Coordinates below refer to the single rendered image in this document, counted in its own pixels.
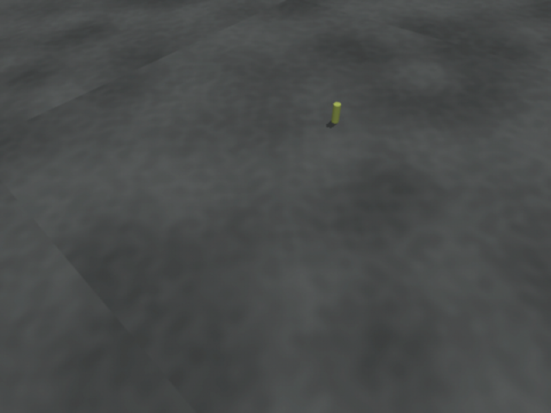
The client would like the can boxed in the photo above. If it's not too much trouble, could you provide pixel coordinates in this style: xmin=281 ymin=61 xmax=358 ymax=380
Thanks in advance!
xmin=331 ymin=102 xmax=341 ymax=124

